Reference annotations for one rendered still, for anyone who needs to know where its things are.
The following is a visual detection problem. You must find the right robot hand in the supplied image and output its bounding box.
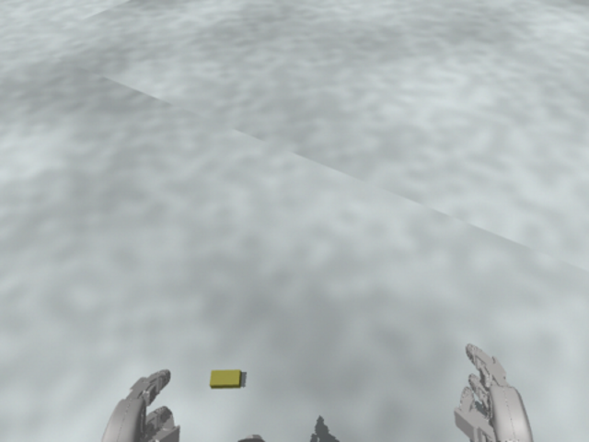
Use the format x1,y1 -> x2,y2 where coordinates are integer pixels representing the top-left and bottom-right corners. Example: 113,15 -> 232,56
454,344 -> 533,442

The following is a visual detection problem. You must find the left robot hand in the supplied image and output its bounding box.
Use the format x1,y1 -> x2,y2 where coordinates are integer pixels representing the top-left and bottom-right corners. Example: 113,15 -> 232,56
101,369 -> 180,442

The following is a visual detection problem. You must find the small box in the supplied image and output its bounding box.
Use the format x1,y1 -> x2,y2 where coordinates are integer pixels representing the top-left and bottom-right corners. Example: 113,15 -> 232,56
210,370 -> 242,389

